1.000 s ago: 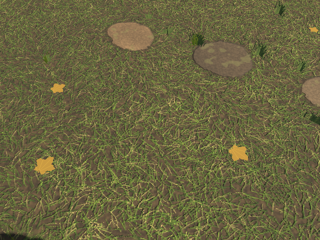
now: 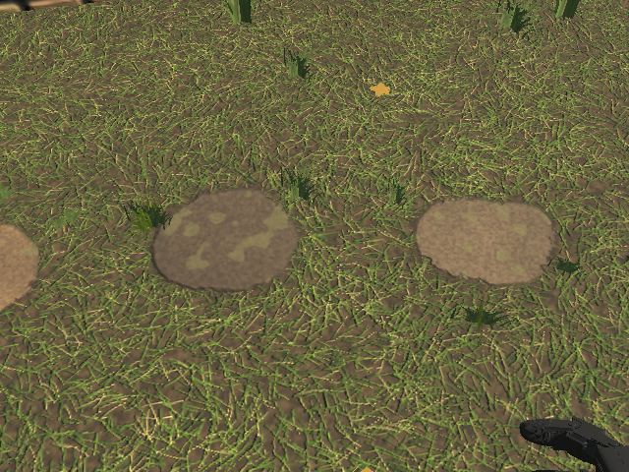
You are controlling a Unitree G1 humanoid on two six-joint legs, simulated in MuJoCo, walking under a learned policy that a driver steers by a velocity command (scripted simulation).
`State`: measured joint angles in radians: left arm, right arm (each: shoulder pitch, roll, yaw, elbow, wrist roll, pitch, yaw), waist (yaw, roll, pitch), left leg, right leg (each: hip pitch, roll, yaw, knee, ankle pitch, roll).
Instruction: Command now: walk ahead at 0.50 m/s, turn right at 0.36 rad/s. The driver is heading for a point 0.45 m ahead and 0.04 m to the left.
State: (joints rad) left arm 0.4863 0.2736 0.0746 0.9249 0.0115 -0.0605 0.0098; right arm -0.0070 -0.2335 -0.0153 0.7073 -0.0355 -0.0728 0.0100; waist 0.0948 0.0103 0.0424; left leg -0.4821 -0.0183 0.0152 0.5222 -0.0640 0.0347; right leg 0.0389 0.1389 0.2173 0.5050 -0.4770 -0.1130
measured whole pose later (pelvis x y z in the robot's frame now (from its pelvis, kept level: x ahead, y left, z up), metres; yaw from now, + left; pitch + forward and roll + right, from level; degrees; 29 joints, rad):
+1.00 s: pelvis +0.35 -0.04 +0.02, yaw -3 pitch -1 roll -1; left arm 0.28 0.18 0.00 0.99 0.01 -0.03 0.02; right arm 0.26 -0.18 0.00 1.01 -0.01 0.00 -0.03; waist 0.01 0.00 0.01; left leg -0.21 0.03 0.02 0.46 -0.23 0.00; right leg -0.18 0.06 -0.09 0.40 -0.20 -0.07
